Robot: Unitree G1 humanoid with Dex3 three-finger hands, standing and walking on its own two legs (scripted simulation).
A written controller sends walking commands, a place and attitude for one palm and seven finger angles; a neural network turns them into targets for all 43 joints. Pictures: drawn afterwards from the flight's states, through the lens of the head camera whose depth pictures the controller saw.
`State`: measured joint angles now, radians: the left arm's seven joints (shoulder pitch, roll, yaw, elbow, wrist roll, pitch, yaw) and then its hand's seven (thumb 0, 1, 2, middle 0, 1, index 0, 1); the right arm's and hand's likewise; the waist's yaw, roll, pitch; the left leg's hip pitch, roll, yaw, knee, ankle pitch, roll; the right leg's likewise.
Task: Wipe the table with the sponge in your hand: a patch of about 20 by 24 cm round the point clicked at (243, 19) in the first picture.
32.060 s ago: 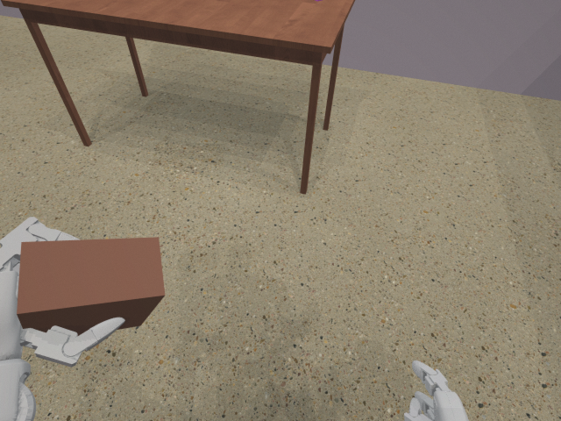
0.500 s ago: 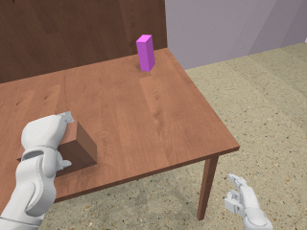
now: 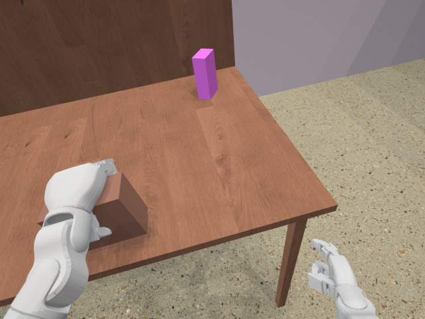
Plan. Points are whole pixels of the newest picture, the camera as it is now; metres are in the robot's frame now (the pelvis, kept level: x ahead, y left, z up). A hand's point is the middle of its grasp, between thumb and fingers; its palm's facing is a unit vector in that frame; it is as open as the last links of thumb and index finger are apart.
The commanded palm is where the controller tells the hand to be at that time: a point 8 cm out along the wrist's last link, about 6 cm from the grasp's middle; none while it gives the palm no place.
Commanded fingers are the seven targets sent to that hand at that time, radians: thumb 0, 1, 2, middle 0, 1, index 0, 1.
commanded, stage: move the sponge above the wiping area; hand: left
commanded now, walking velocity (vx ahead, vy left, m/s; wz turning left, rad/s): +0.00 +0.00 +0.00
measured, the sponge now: (104, 219) +0.24 +0.26 +0.08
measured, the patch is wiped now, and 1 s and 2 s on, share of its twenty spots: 0.00 0.00 0.00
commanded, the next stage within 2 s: lower the sponge onto the table in 0.02 s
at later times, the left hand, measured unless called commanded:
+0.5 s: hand (97, 199) +0.25 +0.26 +0.13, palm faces +0.07 -0.08 -0.99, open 10.3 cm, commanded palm +0.21 +0.25 +0.20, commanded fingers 0.00 0.10 1.30 -1.20 -1.60 -1.20 -1.60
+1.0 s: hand (99, 208) +0.25 +0.26 +0.11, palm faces +0.05 -0.09 -1.00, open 10.3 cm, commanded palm +0.21 +0.26 +0.18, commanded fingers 0.00 0.10 1.30 -1.20 -1.60 -1.20 -1.60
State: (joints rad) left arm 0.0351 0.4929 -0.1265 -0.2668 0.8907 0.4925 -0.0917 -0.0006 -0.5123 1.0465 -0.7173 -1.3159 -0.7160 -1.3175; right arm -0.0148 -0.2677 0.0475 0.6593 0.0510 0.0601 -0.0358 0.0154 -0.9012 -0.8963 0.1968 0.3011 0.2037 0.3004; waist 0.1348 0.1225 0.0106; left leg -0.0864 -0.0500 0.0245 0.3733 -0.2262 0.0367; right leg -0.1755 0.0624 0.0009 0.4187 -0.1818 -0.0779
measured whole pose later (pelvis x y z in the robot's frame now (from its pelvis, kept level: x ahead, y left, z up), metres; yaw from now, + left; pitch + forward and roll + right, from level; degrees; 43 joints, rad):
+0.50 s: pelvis +0.00 -0.01 +0.00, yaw +0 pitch -3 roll +1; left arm 0.02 0.52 -0.10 -0.23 0.88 0.46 -0.09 0.00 -0.51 1.05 -0.72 -1.32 -0.72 -1.32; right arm 0.00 -0.27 0.04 0.66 0.05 0.05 -0.05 0.02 -0.90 -0.90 0.20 0.30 0.20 0.30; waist 0.13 0.12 0.01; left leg -0.09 -0.04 0.02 0.38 -0.23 0.02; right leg -0.18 0.08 0.00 0.42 -0.18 -0.09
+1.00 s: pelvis +0.00 -0.01 +0.00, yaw +0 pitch -3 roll +1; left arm 0.05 0.49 -0.09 -0.16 0.89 0.41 -0.03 0.00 -0.51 1.05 -0.72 -1.31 -0.72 -1.32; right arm 0.00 -0.25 0.04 0.68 0.05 0.04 -0.05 0.02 -0.90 -0.90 0.20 0.30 0.20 0.30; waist 0.13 0.11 0.01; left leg -0.09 -0.03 0.02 0.39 -0.24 0.02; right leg -0.18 0.08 0.00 0.41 -0.18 -0.09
